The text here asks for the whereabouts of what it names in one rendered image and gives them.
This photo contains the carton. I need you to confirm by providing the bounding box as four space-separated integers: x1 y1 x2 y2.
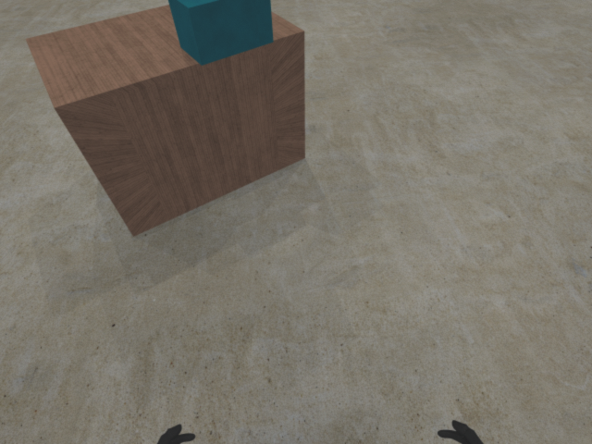
168 0 273 65

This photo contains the robot right hand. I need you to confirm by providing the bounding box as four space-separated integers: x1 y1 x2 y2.
438 420 484 444

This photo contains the pedestal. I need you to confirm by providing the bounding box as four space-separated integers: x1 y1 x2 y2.
26 5 305 237

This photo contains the robot left hand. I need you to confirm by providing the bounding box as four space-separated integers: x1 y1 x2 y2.
157 424 195 444

